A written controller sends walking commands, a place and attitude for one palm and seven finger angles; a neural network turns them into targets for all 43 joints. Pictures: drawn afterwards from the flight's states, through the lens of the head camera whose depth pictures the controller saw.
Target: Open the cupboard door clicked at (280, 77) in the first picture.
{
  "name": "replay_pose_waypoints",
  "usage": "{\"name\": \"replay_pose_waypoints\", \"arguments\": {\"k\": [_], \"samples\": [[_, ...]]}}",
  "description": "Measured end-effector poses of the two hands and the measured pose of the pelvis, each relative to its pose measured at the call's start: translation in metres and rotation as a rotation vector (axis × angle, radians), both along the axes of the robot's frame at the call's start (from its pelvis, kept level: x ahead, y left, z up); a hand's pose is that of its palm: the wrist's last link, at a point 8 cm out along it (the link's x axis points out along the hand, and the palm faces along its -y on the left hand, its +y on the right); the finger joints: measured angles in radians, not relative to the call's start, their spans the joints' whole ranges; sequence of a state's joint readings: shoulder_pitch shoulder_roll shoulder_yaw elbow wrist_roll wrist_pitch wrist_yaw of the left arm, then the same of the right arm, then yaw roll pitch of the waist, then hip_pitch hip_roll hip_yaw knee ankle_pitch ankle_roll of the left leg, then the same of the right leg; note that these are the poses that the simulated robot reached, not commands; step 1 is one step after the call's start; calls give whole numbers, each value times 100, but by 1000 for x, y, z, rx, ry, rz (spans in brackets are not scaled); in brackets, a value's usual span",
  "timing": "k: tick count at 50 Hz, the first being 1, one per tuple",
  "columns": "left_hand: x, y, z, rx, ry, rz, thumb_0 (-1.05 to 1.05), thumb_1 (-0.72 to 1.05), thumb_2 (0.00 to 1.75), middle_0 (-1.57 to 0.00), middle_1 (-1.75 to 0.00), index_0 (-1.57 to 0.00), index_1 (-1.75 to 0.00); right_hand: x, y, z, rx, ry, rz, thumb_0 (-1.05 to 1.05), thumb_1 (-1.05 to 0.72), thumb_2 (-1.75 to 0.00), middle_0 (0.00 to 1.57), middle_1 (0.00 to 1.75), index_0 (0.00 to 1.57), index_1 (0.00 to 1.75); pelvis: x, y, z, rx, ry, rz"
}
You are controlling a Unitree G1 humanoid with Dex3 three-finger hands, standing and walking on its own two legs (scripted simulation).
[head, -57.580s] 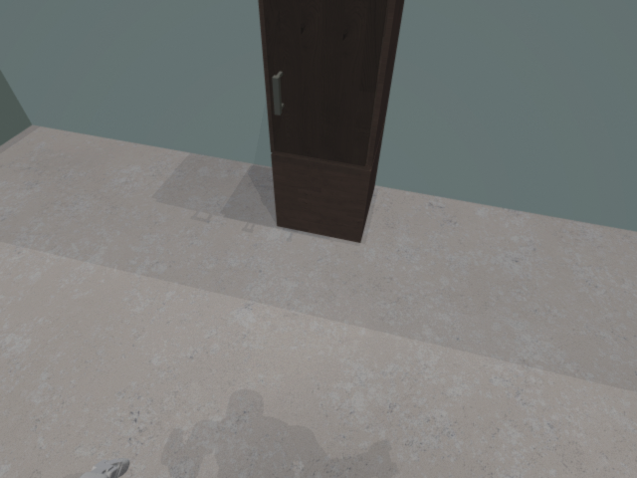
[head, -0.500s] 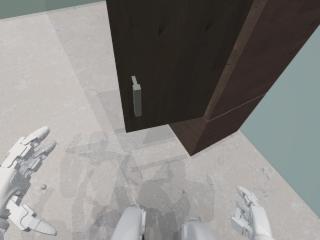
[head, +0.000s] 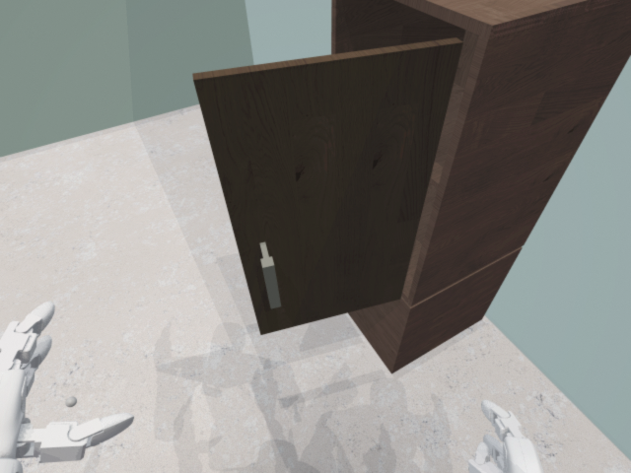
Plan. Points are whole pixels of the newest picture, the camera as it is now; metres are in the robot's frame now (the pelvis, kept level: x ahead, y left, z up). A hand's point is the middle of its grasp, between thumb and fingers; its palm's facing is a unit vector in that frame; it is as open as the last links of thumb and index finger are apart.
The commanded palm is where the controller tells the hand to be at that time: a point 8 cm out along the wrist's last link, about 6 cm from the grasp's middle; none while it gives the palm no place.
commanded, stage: draw the hand back to the body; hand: left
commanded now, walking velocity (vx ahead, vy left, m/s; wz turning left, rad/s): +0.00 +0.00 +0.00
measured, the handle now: (269, 275) +0.46 +0.13 -0.07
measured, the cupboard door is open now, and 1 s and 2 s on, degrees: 76 76 76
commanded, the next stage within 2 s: step back with the hand held close in 0.80 s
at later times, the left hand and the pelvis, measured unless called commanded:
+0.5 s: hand (52, 304) +0.21 +0.24 +0.21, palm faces +0.45 -0.78 -0.43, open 8.3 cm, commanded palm +0.16 +0.28 +0.21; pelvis +0.02 -0.01 +0.03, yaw -1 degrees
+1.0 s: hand (39, 322) +0.20 +0.25 +0.20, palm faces +0.44 -0.79 -0.43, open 7.4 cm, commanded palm +0.15 +0.28 +0.22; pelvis +0.00 -0.01 +0.04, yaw -1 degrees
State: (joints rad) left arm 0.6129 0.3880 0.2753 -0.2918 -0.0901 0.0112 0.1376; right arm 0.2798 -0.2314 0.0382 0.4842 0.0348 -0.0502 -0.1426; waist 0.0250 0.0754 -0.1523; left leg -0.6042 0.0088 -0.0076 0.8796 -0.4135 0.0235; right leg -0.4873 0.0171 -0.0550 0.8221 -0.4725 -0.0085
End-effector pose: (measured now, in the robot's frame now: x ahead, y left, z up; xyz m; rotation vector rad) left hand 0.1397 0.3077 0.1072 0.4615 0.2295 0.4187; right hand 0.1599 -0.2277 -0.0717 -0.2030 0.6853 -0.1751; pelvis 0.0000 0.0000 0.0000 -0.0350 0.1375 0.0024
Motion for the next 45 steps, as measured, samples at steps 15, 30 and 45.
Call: {"name": "replay_pose_waypoints", "arguments": {"k": [15, 30, 45], "samples": [[30, -22, 78, 77, -225, -25, 0, 39, 68, -20, -30, -19, -30, 37, -3, 26, 24, -52, 57, 1, -91, -90, 21, 30, 21, 30, 25, -9, 26, 32, -116, -6], [26, -30, 105, 85, -309, -47, 1, 82, 87, -21, -30, -20, -30, 37, -9, 35, 41, -44, 73, 1, -91, -90, 20, 30, 21, 30, 18, -17, 37, 36, -178, -20], [16, -30, 111, 90, -344, -60, 1, 88, 90, -21, -30, -21, -30, 14, -13, 34, 22, -21, 59, 1, -91, -90, 20, 30, 21, 30, 7, -15, 42, 31, -213, -22]]}}
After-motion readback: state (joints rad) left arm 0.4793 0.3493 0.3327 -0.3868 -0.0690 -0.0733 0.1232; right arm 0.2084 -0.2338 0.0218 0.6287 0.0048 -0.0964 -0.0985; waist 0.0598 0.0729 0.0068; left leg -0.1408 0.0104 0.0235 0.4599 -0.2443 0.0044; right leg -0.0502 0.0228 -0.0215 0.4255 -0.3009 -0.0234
